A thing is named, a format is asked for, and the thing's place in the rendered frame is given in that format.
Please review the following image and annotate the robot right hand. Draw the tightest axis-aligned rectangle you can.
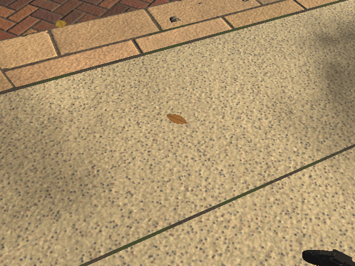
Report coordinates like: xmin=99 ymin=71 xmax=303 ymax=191
xmin=302 ymin=249 xmax=355 ymax=266

